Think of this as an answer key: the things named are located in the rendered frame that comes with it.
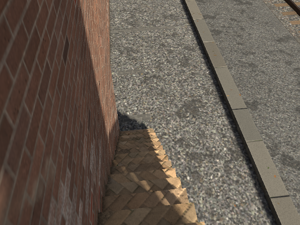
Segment stairs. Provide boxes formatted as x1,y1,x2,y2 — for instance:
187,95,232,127
97,128,205,225

